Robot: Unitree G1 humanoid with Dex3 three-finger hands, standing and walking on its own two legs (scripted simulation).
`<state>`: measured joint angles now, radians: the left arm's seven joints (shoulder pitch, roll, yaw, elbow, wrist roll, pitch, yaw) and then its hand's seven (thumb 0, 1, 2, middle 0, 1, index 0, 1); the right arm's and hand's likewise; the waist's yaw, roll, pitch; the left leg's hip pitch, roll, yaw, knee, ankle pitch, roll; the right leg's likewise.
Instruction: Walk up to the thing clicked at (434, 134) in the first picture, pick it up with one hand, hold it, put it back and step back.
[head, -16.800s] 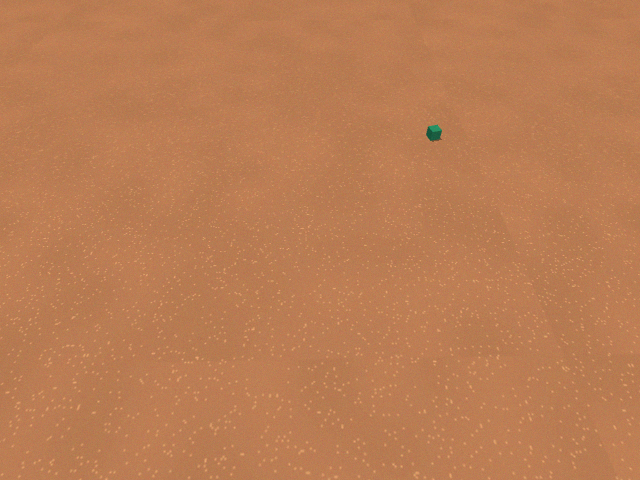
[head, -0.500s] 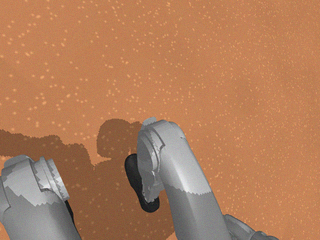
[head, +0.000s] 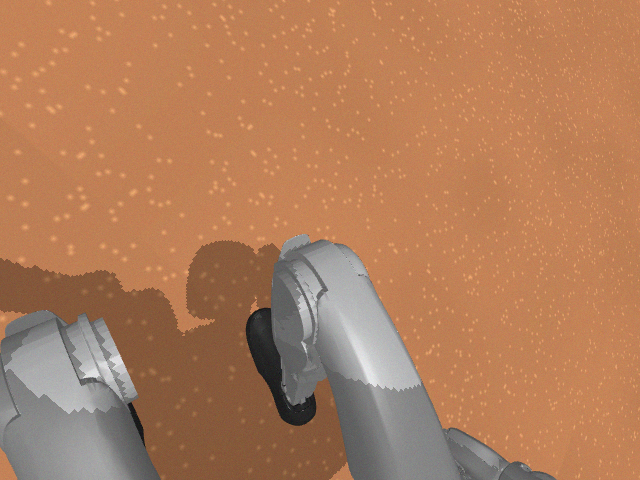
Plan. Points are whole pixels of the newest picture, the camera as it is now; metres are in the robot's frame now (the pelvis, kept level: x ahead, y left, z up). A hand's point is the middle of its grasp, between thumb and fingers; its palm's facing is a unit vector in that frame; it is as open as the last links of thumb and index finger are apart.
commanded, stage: close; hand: left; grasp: from above
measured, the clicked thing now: out of the picture +0.40 +0.32 -0.29
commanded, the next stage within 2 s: settle in 0.86 s
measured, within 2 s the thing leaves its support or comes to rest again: leaves its support in 1.32 s
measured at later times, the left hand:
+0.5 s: hand out of the picture +0.38 +0.32 -0.26, palm faces -0.30 -0.35 -0.89, open 9.7 cm
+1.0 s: hand out of the picture +0.38 +0.32 -0.26, palm faces -0.29 -0.34 -0.89, open 8.3 cm
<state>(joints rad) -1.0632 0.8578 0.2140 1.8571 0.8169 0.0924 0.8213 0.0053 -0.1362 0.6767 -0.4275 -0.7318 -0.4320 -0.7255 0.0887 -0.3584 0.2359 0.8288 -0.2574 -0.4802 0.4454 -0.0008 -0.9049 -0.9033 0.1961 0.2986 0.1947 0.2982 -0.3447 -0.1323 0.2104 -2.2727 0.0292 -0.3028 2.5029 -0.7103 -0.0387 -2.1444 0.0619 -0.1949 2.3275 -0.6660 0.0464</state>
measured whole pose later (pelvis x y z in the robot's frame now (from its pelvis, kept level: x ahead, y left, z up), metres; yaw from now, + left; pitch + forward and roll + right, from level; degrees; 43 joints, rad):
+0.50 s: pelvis +0.00 +0.00 +0.00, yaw +0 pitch +25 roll -14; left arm -1.07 0.86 0.23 1.88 0.83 0.09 0.80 0.00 0.09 0.41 -0.70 -0.47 -0.71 -0.47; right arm 0.09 -0.35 0.25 0.82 -0.26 -0.48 0.45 0.00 -0.90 -0.90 0.20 0.30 0.19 0.30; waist -0.35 -0.12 0.22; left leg -2.27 0.03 -0.31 2.50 -0.71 -0.04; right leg -2.14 0.06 -0.20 2.33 -0.66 0.04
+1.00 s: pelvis +0.00 +0.00 +0.00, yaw +0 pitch +25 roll -14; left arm -1.07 0.86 0.24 1.90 0.83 0.09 0.83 0.02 0.28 0.19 -1.01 -0.20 -0.93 -0.19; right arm 0.10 -0.37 0.24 0.83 -0.26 -0.48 0.45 0.00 -0.90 -0.90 0.20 0.30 0.19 0.30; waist -0.37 -0.12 0.22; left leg -2.26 0.03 -0.30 2.50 -0.70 -0.04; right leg -2.13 0.06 -0.19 2.32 -0.66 0.05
